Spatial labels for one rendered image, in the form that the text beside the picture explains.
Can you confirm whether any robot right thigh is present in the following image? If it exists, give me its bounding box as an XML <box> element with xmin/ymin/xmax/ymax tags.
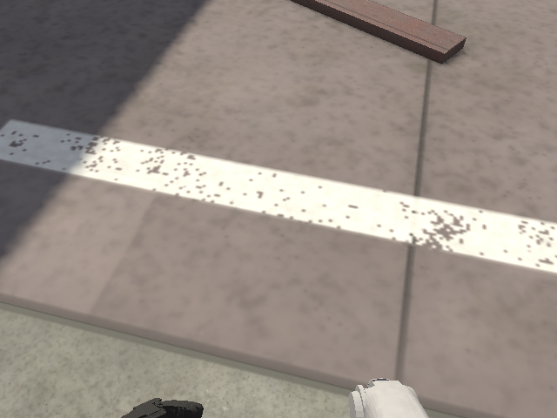
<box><xmin>349</xmin><ymin>381</ymin><xmax>429</xmax><ymax>418</ymax></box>

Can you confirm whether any left robot hand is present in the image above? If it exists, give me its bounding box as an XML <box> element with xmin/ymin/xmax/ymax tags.
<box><xmin>121</xmin><ymin>398</ymin><xmax>204</xmax><ymax>418</ymax></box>

